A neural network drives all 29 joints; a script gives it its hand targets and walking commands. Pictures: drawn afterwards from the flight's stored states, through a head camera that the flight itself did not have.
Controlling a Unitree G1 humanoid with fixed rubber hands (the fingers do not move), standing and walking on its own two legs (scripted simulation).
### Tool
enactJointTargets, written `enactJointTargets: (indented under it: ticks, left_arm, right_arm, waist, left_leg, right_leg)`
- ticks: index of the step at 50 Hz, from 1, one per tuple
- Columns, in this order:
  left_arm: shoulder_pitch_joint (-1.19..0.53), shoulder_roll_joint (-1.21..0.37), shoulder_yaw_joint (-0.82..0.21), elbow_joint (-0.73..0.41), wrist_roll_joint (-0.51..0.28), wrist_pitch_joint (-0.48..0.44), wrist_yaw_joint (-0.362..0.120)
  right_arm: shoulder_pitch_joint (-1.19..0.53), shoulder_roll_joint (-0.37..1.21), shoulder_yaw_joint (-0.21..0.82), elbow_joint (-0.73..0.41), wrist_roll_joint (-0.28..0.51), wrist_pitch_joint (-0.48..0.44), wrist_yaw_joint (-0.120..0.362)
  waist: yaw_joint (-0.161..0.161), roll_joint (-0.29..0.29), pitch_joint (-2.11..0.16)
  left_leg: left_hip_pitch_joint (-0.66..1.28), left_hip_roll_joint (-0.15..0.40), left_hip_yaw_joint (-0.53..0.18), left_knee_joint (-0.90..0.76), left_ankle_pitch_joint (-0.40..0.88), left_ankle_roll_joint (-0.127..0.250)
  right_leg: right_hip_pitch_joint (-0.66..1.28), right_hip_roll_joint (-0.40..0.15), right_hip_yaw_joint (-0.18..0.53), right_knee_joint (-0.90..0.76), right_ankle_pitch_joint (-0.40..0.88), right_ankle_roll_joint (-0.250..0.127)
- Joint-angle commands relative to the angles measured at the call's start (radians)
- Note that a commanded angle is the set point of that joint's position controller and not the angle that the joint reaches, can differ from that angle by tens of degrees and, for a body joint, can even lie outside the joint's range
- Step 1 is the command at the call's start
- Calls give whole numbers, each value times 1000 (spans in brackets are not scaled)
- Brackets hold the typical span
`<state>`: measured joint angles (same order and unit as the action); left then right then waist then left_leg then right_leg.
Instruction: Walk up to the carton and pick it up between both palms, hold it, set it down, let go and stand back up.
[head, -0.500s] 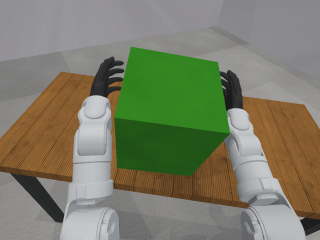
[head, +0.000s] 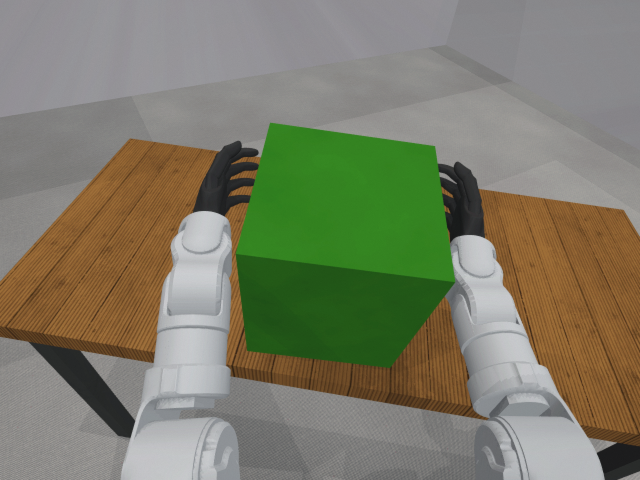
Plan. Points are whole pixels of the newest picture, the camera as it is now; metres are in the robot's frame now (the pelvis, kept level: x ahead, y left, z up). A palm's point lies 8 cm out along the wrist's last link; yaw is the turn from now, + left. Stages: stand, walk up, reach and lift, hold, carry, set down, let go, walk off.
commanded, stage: set down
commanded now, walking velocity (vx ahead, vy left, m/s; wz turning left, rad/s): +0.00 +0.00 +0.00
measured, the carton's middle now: (334, 255) +0.39 -0.01 +0.07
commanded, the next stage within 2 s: none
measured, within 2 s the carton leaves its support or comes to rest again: rests again in 1.38 s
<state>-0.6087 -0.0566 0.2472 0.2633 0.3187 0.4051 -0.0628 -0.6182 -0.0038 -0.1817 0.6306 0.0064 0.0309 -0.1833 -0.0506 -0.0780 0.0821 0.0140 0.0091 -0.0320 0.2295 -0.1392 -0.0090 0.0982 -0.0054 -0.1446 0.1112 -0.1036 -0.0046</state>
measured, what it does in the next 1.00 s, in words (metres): stands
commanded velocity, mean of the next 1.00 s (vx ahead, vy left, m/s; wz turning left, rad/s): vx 0.00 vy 0.00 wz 0.00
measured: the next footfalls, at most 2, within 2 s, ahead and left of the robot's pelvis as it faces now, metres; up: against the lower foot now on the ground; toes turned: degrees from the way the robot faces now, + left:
none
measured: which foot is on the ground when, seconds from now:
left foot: down 0.00-1.00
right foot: down 0.00-1.00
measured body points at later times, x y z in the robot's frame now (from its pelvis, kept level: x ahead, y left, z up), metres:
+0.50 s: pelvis +0.01 +0.00 +0.00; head +0.02 +0.01 +0.45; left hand +0.41 +0.13 +0.13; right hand +0.40 -0.18 +0.12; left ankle +0.00 +0.12 -0.75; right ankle -0.02 -0.11 -0.75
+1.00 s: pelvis +0.01 +0.00 +0.00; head +0.03 +0.01 +0.45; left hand +0.41 +0.13 +0.09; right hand +0.39 -0.18 +0.08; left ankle +0.00 +0.12 -0.75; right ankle -0.02 -0.11 -0.75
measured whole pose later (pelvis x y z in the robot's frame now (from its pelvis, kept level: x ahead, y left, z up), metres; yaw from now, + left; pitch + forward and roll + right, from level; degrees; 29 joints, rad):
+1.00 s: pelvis +0.01 +0.00 +0.00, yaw -1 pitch +2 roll +0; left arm -0.60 -0.09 0.37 0.57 0.33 0.15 -0.09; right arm -0.59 0.06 -0.31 0.76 -0.17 -0.08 -0.16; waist -0.03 -0.03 0.01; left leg -0.10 0.01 -0.02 0.17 -0.10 -0.01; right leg -0.03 0.00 -0.13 0.08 -0.08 -0.01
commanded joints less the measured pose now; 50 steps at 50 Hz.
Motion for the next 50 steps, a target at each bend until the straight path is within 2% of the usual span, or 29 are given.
enactJointTargets:
  ticks: [1, 4, 5, 6, 11, 20, 32, 40, 41, 42, 47, 50]
  left_arm:
    - [-463, -319, -297, -85, -76, -73, -78]
    - [-454, -327, -295, -71, -74, -85, -75]
    - [-447, -327, -292, -74, -65, -89, -76]
    - [-450, -332, -290, -68, -61, -91, -76]
    - [-453, -348, -283, -35, -58, -106, -69]
    - [-455, -366, -268, 5, -51, -160, -70]
    - [-472, -371, -205, 109, -31, -232, -78]
    - [-504, -399, -173, 191, -18, -299, -69]
    - [-424, -366, -139, 238, -30, -286, -91]
    - [-440, -369, -123, 224, -34, -291, -104]
    - [-500, -390, -143, 200, -16, -309, -86]
    - [-514, -407, -154, 219, -12, -326, -75]
  right_arm:
    - [-550, 270, 282, -215, 7, -88, 123]
    - [-540, 278, 286, -203, 7, -93, 126]
    - [-563, 282, 274, -207, 17, -101, 130]
    - [-567, 283, 269, -199, 14, -105, 135]
    - [-565, 282, 240, -163, -25, -119, 162]
    - [-551, 304, 233, -130, -54, -144, 173]
    - [-536, 358, 210, -72, -100, -169, 177]
    - [-541, 404, 186, -24, -152, -196, 186]
    - [-428, 504, 247, -26, -177, -161, 151]
    - [-452, 504, 227, -26, -180, -154, 139]
    - [-499, 485, 203, -36, -193, -181, 149]
    - [-505, 470, 175, -15, -199, -188, 157]
  waist:
    - [-7, 70, -413]
    - [-2, 69, -410]
    - [12, 97, -381]
    - [13, 99, -370]
    - [14, 81, -381]
    - [11, 71, -441]
    - [23, 64, -463]
    - [26, 69, -508]
    - [9, -51, -500]
    - [33, -3, -530]
    - [34, 45, -564]
    - [26, 68, -556]
  left_leg:
    - [39, -48, 28, 3, 305, -35]
    - [38, -47, 26, 1, 310, -35]
    - [55, -47, 27, 4, 296, -32]
    - [70, -46, 27, 8, 287, -35]
    - [111, -35, 22, 3, 258, -42]
    - [109, -40, 17, 14, 360, -34]
    - [20, -45, 22, -16, 316, -6]
    - [0, -46, 22, -25, 324, -1]
    - [-130, -57, 46, -23, 320, 39]
    - [-231, -54, 37, -64, 272, 51]
    - [-170, -44, 25, -61, 336, 35]
    - [-100, -40, 17, -45, 351, 8]
  right_leg:
    - [201, 50, 13, 80, 387, 46]
    - [197, 49, 15, 79, 390, 46]
    - [160, 50, 6, 71, 374, 46]
    - [136, 51, 3, 65, 348, 44]
    - [74, 56, -7, 42, 275, 41]
    - [104, 59, 3, 55, 416, 49]
    - [151, 50, 16, 84, 493, 64]
    - [147, 52, 19, 94, 526, 65]
    - [280, 21, 76, 116, 660, 73]
    - [335, 8, 72, 157, 698, 81]
    - [328, 24, 65, 147, 676, 61]
    - [243, 37, 49, 115, 587, 50]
